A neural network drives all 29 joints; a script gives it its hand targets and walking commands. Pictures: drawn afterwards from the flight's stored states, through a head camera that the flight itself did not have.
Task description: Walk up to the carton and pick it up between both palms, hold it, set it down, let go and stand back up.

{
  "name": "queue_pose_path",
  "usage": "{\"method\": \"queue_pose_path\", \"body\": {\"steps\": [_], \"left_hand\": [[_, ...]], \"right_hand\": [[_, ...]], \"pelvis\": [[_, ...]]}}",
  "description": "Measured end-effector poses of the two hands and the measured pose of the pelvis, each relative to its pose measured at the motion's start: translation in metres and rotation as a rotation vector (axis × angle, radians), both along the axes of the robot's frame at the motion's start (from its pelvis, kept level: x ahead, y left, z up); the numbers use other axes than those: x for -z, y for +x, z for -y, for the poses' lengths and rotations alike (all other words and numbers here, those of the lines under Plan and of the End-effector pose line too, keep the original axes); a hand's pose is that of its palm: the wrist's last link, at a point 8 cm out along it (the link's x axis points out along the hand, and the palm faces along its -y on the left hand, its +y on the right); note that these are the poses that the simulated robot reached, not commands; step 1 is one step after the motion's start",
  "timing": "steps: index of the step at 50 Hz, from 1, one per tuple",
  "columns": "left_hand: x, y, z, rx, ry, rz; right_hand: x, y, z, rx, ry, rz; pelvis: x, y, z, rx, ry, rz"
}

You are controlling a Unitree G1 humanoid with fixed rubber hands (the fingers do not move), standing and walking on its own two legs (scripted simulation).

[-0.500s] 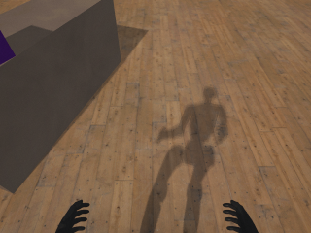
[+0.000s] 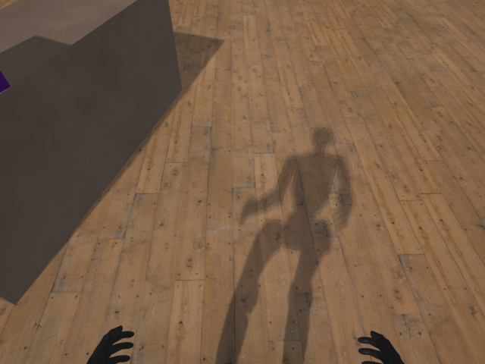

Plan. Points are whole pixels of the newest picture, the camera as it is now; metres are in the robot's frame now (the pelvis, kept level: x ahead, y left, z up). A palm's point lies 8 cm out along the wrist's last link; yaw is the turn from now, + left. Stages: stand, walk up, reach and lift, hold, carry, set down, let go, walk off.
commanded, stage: stand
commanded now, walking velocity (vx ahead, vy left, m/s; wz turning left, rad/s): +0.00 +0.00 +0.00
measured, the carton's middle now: out of the picture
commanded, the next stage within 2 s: none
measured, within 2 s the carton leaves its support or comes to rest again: neither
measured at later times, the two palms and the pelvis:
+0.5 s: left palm out of the picture +0.11 +0.25 -0.09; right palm out of the picture +0.10 -0.24 -0.09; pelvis -0.01 +0.01 +0.00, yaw -1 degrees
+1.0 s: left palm out of the picture +0.06 +0.26 -0.09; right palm out of the picture +0.06 -0.24 -0.10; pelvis -0.03 +0.01 +0.01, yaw +0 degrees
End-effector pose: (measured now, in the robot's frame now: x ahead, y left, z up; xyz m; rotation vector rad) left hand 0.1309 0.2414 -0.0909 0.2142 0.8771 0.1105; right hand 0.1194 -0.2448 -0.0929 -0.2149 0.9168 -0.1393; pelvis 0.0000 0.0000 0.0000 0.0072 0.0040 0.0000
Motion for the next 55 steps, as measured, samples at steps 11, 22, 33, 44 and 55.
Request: {"method": "queue_pose_path", "body": {"steps": [11, 22, 33, 44, 55], "left_hand": [[-0.002, -0.001, -0.004, 0.005, 0.004, 0.002], [-0.001, -0.017, -0.006, 0.003, 0.001, -0.017], [0.002, -0.04, -0.011, -0.006, -0.001, -0.046], [0.004, -0.061, -0.017, -0.004, 0.014, -0.088], [0.004, -0.074, -0.023, -0.013, 0.023, -0.109]], "right_hand": [[-0.003, -0.002, 0.0, 0.0, -0.001, 0.011], [-0.003, -0.018, -0.002, 0.008, 0.0, -0.003], [-0.002, -0.039, -0.003, 0.009, -0.005, -0.033], [0.002, -0.057, -0.006, 0.01, -0.003, -0.065], [0.005, -0.064, -0.009, -0.001, 0.0, -0.081]], "pelvis": [[-0.001, -0.002, -0.001, 0.007, -0.002, 0.008], [-0.003, -0.011, -0.004, 0.011, -0.004, 0.024], [-0.004, -0.022, -0.007, 0.012, -0.006, 0.033], [-0.005, -0.029, -0.011, 0.009, -0.008, 0.039], [-0.005, -0.032, -0.013, 0.004, -0.007, 0.04]]}}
